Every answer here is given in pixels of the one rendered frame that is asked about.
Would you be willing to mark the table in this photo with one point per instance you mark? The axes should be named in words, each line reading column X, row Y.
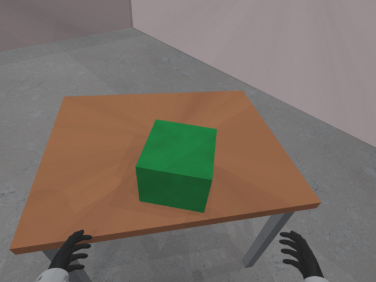
column 87, row 179

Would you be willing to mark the right robot hand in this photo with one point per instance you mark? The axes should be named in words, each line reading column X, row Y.
column 307, row 265

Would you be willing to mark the left robot hand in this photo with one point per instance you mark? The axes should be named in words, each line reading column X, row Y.
column 64, row 256

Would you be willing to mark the carton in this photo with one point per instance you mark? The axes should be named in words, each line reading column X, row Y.
column 175, row 167

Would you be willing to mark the robot left forearm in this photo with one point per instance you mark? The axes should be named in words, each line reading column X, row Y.
column 54, row 275

